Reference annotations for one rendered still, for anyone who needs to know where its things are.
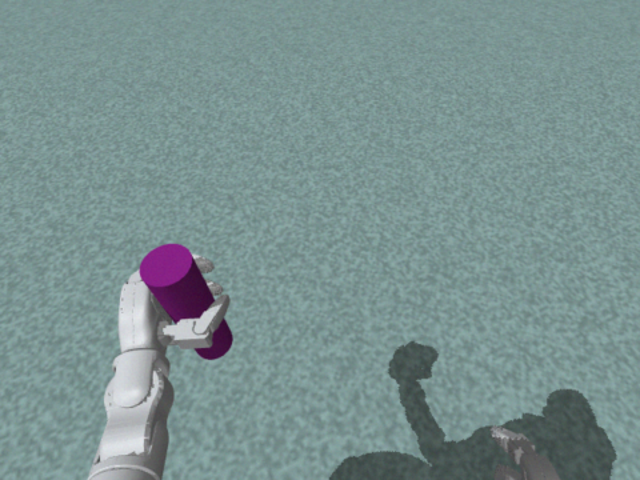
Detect can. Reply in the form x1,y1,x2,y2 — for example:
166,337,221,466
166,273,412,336
139,244,233,360

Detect left robot arm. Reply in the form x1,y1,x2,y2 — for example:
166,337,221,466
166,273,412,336
87,348,174,480

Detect right robot hand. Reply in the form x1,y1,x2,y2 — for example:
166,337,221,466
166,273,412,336
491,426,561,480

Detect left robot hand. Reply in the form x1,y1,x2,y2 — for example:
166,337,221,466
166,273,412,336
118,253,230,355

